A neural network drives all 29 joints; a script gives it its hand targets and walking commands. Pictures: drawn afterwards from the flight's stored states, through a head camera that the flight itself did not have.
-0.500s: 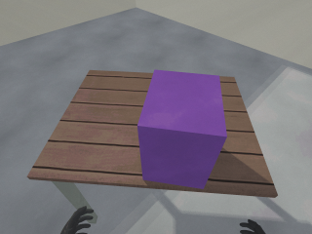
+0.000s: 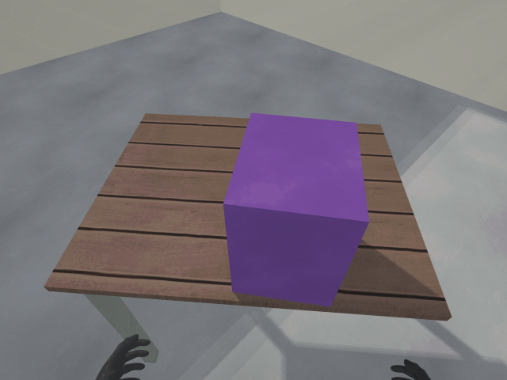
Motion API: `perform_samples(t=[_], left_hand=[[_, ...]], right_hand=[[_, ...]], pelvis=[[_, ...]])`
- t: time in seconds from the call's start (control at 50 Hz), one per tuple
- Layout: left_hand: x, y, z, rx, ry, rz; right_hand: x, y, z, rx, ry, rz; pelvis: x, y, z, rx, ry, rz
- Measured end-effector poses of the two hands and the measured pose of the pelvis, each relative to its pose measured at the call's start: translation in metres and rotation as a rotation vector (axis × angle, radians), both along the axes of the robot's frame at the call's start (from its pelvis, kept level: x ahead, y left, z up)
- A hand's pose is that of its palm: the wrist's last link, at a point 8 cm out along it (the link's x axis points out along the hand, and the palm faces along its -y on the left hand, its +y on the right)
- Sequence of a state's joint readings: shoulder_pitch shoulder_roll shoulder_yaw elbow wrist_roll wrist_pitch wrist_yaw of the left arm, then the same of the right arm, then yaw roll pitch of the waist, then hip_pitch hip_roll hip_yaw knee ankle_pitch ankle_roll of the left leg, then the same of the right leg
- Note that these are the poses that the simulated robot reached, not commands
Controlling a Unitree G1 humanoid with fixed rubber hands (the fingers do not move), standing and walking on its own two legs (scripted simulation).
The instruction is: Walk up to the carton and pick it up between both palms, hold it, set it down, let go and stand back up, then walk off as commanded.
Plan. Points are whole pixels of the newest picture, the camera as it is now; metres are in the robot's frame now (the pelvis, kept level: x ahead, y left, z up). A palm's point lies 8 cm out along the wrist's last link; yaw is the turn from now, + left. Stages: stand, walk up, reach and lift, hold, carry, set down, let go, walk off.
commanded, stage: stand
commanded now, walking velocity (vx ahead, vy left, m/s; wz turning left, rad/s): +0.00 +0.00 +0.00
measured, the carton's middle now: (291, 211) +0.44 -0.04 +0.03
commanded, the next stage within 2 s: none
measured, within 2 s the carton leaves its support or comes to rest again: neither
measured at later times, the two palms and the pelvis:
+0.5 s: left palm out of the picture +0.15 +0.24 -0.07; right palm out of the picture +0.13 -0.26 -0.09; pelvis -0.01 +0.00 +0.00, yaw +0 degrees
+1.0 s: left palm out of the picture +0.13 +0.25 -0.07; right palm out of the picture +0.11 -0.26 -0.09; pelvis -0.02 +0.00 +0.00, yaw +0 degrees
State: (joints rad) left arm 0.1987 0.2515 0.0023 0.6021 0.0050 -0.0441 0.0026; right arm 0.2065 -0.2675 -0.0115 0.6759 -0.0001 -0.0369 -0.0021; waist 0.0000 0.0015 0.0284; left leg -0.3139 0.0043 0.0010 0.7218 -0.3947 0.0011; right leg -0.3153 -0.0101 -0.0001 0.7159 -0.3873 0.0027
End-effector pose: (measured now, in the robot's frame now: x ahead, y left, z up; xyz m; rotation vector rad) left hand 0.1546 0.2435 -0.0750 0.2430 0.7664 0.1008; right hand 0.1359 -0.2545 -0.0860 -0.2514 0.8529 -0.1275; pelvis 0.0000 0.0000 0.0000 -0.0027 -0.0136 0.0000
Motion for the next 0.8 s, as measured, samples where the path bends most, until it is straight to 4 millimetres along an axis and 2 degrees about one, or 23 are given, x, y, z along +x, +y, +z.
perform_samples(t=[0.36,0.8], left_hand=[[-0.004,0.000,0.002,0.000,-0.012,-0.001],[-0.021,0.003,0.000,0.005,-0.002,0.005]], right_hand=[[-0.006,0.000,0.000,0.000,0.001,-0.002],[-0.021,-0.001,-0.001,0.000,0.000,-0.006]], pelvis=[[-0.005,0.000,0.000,0.000,-0.007,0.000],[-0.018,0.000,0.000,0.000,-0.026,0.000]])
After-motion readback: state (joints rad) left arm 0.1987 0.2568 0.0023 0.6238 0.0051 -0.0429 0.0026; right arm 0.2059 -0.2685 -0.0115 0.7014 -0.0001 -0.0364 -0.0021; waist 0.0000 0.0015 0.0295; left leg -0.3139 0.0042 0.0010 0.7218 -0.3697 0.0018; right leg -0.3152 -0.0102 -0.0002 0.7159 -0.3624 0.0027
